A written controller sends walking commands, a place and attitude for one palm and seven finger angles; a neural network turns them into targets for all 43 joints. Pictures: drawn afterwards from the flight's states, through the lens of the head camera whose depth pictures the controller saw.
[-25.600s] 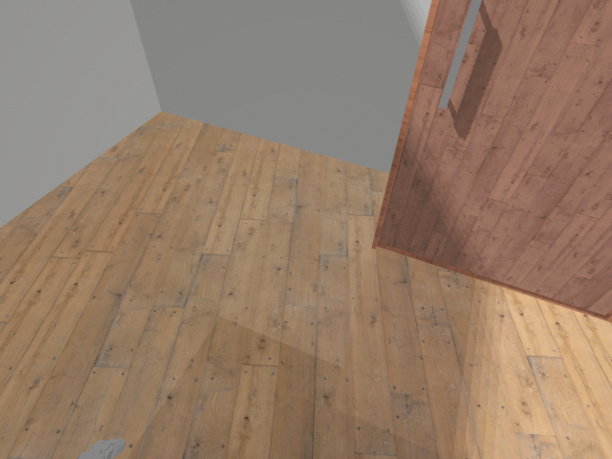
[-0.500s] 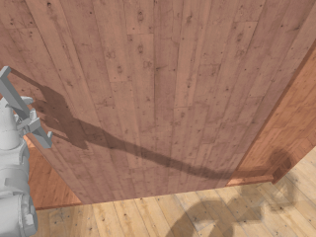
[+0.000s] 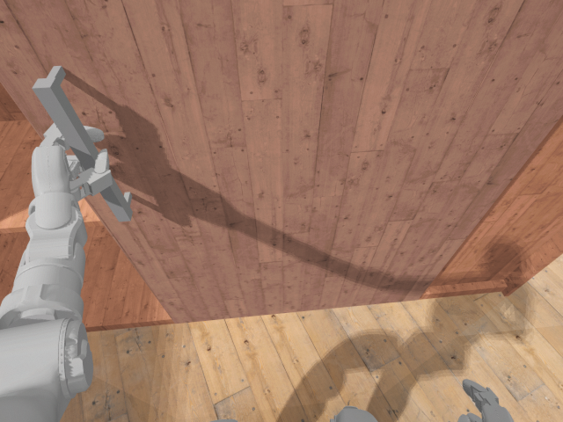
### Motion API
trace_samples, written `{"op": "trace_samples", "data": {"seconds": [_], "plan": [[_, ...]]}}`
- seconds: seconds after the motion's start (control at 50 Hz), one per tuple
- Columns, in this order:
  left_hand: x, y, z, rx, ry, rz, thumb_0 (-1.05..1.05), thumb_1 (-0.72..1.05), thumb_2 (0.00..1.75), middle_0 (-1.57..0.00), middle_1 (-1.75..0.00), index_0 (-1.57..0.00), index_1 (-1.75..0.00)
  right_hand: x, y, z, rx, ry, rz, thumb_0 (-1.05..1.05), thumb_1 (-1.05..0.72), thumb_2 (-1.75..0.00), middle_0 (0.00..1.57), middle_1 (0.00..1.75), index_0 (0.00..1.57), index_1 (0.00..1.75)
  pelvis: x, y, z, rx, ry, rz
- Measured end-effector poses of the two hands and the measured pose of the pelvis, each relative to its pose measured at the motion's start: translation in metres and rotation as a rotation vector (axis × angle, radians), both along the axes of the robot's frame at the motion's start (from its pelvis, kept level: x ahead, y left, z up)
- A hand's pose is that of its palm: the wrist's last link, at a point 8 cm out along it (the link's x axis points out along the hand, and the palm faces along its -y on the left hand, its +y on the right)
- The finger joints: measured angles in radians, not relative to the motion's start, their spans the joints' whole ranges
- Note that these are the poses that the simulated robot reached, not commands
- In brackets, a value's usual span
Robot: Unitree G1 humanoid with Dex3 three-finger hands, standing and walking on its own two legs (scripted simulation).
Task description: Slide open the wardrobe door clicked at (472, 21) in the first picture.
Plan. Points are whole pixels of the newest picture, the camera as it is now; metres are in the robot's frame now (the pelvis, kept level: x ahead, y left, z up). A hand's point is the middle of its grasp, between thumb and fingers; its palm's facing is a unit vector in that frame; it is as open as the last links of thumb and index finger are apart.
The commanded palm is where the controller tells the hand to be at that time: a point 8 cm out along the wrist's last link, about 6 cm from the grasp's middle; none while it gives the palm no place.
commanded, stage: stop walking and hold the door there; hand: left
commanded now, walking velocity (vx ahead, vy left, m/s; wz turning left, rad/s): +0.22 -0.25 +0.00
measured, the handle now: (96, 155) +0.48 +0.30 +0.10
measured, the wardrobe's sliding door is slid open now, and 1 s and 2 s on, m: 0.49 0.49 0.49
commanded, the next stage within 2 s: loosen the grip on the handle in 0.84 s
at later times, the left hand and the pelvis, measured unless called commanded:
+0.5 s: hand (101, 172) +0.43 +0.27 +0.11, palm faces +0.27 -0.93 -0.23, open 5.6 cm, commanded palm +0.39 +0.31 +0.10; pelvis -0.03 +0.04 +0.01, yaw -1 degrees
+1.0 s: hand (101, 168) +0.43 +0.27 +0.12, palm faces +0.30 -0.93 -0.20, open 5.8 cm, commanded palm +0.38 +0.31 +0.12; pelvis -0.02 +0.01 +0.01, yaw -1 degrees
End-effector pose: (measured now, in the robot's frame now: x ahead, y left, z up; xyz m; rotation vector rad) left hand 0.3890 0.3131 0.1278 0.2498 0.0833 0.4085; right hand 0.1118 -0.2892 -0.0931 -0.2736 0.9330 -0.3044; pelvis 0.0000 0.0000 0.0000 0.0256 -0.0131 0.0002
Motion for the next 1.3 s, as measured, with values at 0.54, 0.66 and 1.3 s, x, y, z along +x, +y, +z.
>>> {"op": "trace_samples", "data": {"seconds": [0.54,0.66,1.3], "plan": [[0.003,0.002,0.001,-0.045,0.044,-0.101,-0.07,0.70,0.77,-0.31,-1.34,-0.37,-1.40,-0.069,0.068,-0.002,0.055,0.110,0.032,0.01,-0.90,-0.90,0.20,0.30,0.21,0.30,-0.031,0.037,0.012,-0.053,0.019,-0.022],[0.002,-0.002,0.001,-0.029,0.044,-0.065,-0.07,0.72,0.78,-0.30,-1.32,-0.32,-1.40,-0.070,0.049,-0.010,0.064,0.102,0.014,0.01,-0.90,-0.90,0.20,0.30,0.21,0.30,-0.035,0.021,0.005,-0.057,0.016,-0.025],[0.002,0.006,0.001,-0.075,0.030,-0.074,0.00,-0.20,0.38,-0.33,-1.30,-0.41,-1.35,-0.083,0.031,0.008,0.009,0.065,-0.035,0.01,-0.90,-0.90,0.20,0.30,0.21,0.30,-0.029,0.023,0.004,-0.029,0.110,-0.029]]}}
